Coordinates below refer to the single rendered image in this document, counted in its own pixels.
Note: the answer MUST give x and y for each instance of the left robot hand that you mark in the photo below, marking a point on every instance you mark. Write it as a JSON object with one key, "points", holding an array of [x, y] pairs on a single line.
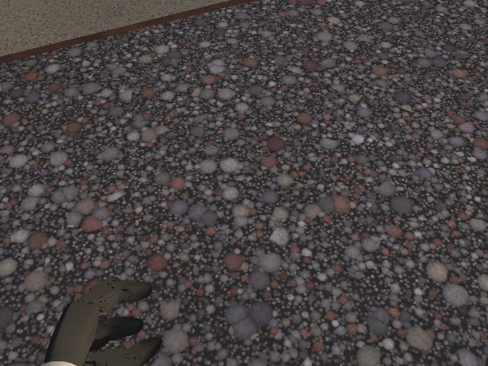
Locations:
{"points": [[81, 330]]}

